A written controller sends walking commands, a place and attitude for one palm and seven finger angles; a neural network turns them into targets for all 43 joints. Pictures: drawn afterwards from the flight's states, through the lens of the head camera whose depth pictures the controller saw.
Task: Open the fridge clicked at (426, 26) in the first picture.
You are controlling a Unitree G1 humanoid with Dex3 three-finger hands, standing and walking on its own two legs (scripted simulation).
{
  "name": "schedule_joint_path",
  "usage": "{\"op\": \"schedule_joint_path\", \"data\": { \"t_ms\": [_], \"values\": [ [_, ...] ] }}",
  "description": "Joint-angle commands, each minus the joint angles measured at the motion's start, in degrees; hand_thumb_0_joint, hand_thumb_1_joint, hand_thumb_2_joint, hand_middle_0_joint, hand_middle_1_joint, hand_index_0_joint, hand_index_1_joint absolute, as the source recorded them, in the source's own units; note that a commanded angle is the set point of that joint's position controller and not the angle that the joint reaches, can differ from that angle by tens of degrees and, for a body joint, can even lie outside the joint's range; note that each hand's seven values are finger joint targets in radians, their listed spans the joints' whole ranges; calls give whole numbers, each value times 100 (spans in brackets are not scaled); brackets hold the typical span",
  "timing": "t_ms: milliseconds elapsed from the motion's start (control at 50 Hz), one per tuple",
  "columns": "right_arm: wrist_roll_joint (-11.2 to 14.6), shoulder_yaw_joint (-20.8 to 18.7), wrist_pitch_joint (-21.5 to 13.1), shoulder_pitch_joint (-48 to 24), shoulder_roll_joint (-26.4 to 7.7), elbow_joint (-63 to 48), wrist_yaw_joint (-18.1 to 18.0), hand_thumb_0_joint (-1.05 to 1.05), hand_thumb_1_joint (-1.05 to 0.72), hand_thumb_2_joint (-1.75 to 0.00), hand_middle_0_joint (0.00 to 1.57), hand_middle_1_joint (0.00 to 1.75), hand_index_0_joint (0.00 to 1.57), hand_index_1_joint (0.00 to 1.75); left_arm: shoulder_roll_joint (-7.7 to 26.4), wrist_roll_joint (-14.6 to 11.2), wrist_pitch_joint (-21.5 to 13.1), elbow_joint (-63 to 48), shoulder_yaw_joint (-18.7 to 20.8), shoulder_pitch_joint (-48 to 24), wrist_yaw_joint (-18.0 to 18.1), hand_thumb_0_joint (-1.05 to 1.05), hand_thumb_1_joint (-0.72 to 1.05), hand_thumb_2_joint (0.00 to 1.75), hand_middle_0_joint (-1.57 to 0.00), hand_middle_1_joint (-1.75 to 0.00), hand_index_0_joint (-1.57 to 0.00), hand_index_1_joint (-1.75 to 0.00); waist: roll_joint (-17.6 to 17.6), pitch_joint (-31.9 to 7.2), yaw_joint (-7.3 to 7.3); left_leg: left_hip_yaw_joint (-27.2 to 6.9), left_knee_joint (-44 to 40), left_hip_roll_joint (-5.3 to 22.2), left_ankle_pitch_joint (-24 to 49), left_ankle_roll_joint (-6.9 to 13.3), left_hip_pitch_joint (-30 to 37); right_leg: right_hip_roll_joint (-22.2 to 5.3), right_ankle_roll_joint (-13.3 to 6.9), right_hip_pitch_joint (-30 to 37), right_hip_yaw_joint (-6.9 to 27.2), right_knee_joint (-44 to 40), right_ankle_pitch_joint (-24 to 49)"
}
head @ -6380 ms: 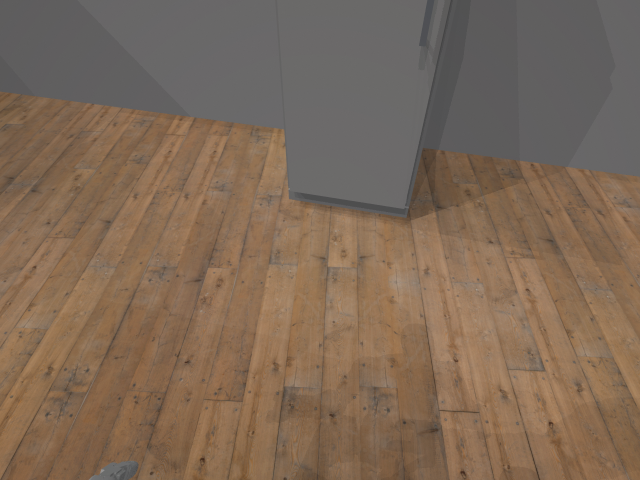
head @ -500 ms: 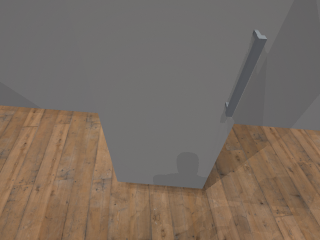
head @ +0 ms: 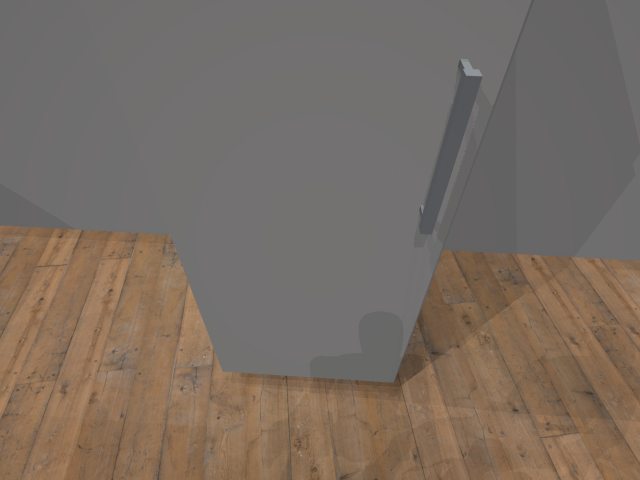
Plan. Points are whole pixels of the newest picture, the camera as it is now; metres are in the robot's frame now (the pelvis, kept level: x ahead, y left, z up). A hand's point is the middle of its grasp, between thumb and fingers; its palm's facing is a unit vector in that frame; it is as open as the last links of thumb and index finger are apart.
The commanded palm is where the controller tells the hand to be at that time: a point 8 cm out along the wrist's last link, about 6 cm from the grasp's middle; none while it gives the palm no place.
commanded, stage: come to a stop and stand still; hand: right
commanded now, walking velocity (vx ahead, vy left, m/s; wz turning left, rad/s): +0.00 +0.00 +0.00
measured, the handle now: (442, 157) +0.52 -0.14 +0.16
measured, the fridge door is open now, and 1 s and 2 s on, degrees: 0 0 0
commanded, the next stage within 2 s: look again from close up in 0.22 s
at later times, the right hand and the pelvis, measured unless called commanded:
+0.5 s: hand out of the picture +0.01 -0.18 -0.17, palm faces +0.00 +0.98 -0.19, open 7.4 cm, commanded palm none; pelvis +0.01 -0.01 +0.00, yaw +1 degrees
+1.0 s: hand out of the picture +0.02 -0.17 -0.17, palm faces +0.00 +0.98 -0.20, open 7.4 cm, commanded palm none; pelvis +0.01 +0.01 +0.00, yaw +1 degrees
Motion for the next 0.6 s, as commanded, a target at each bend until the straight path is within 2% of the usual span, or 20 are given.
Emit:
{"op": "schedule_joint_path", "data": {
  "t_ms": [0,20,100,160,240,340,380,500,580],
  "values": [
    [-24,-61,-37,324,-508,-222,-11,0,-90,-90,20,30,20,30,606,22,-94,-248,66,230,16,0,90,90,-20,-30,-20,-30,-147,499,-39,-207,-453,226,402,273,-171,-636,-132,-360,814,-1120,414],
    [-18,-67,-41,309,-539,-219,-11,0,-90,-90,20,30,20,30,632,21,-107,-230,60,231,14,0,90,90,-20,-30,-20,-30,-126,372,-45,-208,-435,246,462,264,-117,-630,-134,-288,821,-1095,578],
    [-9,-64,-40,264,-607,-206,-4,0,-90,-90,20,30,20,30,648,14,-112,-170,47,189,21,0,90,90,-20,-30,-20,-30,-44,361,-50,-237,-492,298,641,252,-100,-612,-127,-148,719,-1009,892],
    [4,-72,-30,213,-630,-195,-4,0,-90,-90,20,30,20,30,670,12,-116,-114,41,209,23,0,90,90,-20,-30,-20,-30,-112,295,-35,-243,-473,314,683,243,-73,-602,-112,-88,716,-1007,1036],
    [2,-75,-42,204,-660,-156,-16,0,-90,-90,20,30,20,30,645,3,-112,-32,45,187,26,0,90,90,-20,-30,-20,-30,28,255,-21,-270,-492,354,913,240,-57,-586,-96,52,631,-907,1296],
    [2,-60,-33,202,-634,-99,-18,0,-90,-90,20,30,20,30,601,-1,-89,63,41,149,21,0,90,90,-20,-30,-20,-30,-8,388,-16,-315,-553,358,797,245,-141,-572,-81,17,609,-966,1049],
    [4,-61,-32,239,-625,-80,-17,0,-90,-90,20,30,20,30,602,0,-98,81,42,139,26,0,90,90,-20,-30,-20,-30,-115,313,-20,-326,-548,354,823,240,-136,-577,-80,94,603,-972,1109],
    [-14,-65,-46,240,-616,-50,-21,0,-90,-90,20,30,20,30,569,-12,-96,143,51,118,33,0,90,90,-20,-30,-20,-30,22,361,-26,-353,-597,364,930,245,-122,-581,-76,96,567,-928,1155],
    [-3,-67,-50,246,-587,-17,-17,0,-90,-90,20,30,20,30,557,-9,-99,154,48,105,38,0,90,90,-20,-30,-20,-30,-30,312,-12,-358,-605,382,941,254,-132,-576,-61,137,556,-938,1160]
  ]
}}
